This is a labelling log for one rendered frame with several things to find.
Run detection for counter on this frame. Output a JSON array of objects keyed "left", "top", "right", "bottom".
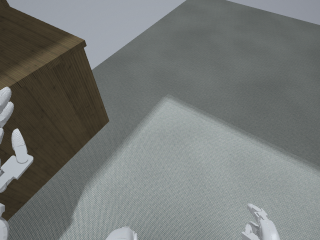
[{"left": 0, "top": 0, "right": 109, "bottom": 221}]

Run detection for robot left hand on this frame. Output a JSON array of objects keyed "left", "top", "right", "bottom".
[{"left": 0, "top": 87, "right": 34, "bottom": 193}]

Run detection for robot left forearm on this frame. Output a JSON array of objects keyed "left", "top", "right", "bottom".
[{"left": 0, "top": 203, "right": 10, "bottom": 240}]

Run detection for robot right hand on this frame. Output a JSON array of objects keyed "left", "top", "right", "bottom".
[{"left": 242, "top": 203, "right": 280, "bottom": 240}]

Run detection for robot left thigh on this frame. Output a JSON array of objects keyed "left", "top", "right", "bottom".
[{"left": 106, "top": 228, "right": 138, "bottom": 240}]

